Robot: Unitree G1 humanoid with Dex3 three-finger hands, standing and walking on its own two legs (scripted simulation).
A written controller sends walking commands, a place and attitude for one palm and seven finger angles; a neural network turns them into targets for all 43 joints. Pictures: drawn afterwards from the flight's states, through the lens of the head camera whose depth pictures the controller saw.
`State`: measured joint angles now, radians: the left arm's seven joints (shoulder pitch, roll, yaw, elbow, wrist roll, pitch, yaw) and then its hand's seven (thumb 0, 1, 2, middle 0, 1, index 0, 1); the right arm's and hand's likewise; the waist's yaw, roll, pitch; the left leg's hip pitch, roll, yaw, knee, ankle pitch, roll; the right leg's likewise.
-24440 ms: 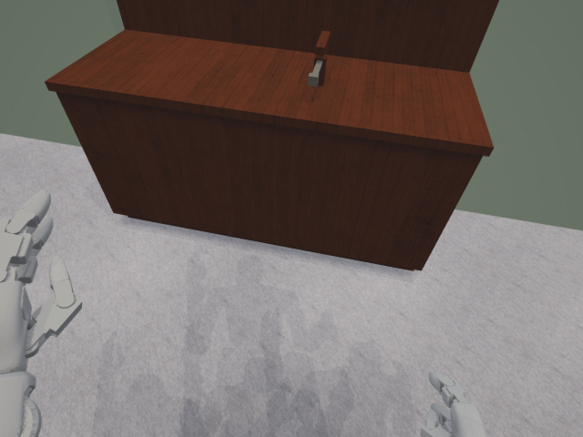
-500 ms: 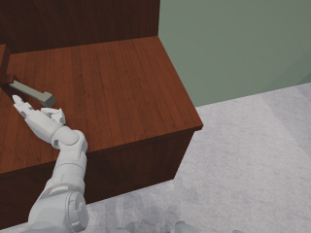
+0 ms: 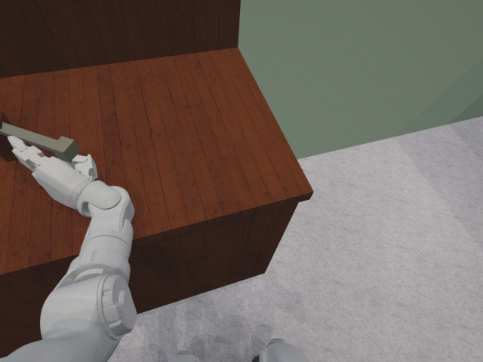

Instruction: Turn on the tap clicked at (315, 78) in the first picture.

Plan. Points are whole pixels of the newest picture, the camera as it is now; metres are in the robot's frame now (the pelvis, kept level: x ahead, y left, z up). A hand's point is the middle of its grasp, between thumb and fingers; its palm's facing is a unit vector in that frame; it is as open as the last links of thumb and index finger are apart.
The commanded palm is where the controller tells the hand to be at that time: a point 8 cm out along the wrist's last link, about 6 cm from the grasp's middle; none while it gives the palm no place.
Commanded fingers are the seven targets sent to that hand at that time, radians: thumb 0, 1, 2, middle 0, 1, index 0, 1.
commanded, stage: push the lever round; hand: left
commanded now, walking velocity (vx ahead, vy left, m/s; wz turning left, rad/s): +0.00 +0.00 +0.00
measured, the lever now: (66, 149) +0.45 +0.28 +0.07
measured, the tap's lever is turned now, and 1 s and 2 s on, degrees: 53 54 43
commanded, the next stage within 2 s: lift the hand up off the lever in 0.08 s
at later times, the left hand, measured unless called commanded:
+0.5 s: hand (90, 156) +0.45 +0.25 +0.04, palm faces +0.85 -0.51 -0.10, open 8.3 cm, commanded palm +0.41 +0.26 +0.07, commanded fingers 0.00 0.90 0.90 -0.15 -0.15 -0.15 -0.15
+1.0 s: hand (86, 157) +0.45 +0.25 +0.05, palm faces +0.84 -0.52 -0.11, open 8.6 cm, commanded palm +0.40 +0.26 +0.09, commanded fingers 0.00 0.90 0.90 -0.15 -0.15 -0.15 -0.15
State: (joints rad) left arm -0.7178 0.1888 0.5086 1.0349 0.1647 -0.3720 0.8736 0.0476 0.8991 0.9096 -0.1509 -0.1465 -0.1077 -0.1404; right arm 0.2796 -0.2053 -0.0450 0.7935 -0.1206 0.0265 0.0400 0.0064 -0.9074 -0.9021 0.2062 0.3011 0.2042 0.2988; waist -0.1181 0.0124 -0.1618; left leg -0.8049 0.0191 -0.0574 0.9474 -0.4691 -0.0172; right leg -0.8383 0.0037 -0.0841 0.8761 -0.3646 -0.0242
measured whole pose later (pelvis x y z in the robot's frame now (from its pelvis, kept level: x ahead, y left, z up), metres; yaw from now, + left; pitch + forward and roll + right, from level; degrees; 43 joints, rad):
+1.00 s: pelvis +0.01 +0.00 +0.01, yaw +0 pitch +16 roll -2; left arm -0.63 0.18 0.52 0.91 0.14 -0.28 0.82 0.21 0.87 0.88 -0.15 -0.15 -0.12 -0.14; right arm 0.28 -0.20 -0.05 0.77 -0.11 0.02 0.04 0.01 -0.91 -0.90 0.21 0.30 0.20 0.30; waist -0.12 0.02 -0.14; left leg -0.70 0.03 -0.05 0.88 -0.46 -0.02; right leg -0.74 0.02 -0.08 0.81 -0.35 -0.03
